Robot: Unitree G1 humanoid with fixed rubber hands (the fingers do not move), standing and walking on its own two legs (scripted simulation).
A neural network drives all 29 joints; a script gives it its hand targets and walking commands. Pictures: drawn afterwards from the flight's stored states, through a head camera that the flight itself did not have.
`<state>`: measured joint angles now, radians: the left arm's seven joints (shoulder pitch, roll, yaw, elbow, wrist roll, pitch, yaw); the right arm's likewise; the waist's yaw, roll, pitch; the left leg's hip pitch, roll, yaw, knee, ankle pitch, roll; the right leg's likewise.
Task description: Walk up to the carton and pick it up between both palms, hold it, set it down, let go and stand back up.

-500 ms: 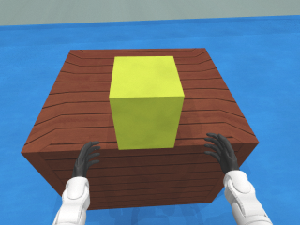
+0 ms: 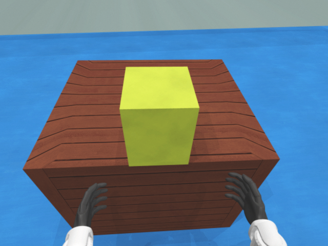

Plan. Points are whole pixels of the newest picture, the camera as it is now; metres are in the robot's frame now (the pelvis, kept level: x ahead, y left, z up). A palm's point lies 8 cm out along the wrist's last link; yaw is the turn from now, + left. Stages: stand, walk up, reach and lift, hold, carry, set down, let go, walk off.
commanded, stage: set down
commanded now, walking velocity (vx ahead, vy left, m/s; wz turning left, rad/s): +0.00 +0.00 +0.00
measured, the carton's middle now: (157, 116) +0.51 +0.03 +0.03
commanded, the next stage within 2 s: let go in 1.10 s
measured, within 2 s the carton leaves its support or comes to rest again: neither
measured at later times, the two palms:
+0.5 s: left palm (84, 228) +0.19 +0.20 -0.05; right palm (253, 219) +0.20 -0.21 -0.02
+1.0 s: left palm (80, 242) +0.17 +0.21 -0.08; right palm (253, 233) +0.18 -0.21 -0.05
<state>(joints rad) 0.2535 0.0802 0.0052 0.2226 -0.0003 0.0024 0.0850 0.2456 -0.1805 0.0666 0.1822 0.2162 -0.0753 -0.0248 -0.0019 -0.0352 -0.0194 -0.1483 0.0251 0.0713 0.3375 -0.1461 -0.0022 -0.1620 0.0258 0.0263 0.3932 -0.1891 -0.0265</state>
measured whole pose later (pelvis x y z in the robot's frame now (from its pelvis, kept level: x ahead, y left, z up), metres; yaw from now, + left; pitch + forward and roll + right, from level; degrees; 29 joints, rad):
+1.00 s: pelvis +0.02 +0.00 +0.00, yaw +0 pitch -1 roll +1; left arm 0.25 0.14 0.02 0.47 0.00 0.05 0.05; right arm 0.25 -0.18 0.05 0.47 0.14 -0.09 -0.01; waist 0.00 -0.04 0.02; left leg -0.15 0.02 0.07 0.34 -0.17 0.00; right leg -0.16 0.03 0.03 0.39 -0.21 -0.03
